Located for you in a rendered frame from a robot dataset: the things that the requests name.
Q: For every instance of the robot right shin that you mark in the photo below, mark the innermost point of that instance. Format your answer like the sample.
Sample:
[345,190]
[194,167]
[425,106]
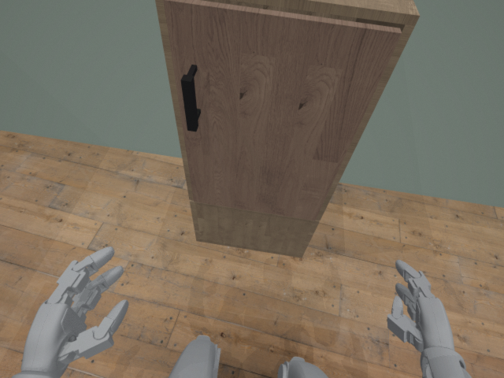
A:
[297,359]

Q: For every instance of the left robot hand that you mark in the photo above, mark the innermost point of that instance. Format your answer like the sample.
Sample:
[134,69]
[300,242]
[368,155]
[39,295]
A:
[47,347]

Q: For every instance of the handle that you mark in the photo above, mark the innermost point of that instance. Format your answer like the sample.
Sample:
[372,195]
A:
[189,99]

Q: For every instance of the right robot hand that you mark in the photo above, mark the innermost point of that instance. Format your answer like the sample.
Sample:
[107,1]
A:
[423,307]

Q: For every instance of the cupboard door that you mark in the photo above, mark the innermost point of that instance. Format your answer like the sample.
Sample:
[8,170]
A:
[281,97]

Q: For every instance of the right robot forearm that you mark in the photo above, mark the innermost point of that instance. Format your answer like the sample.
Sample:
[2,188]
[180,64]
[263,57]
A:
[441,362]

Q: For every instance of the robot right thigh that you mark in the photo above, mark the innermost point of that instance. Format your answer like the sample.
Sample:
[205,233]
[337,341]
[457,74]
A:
[299,369]

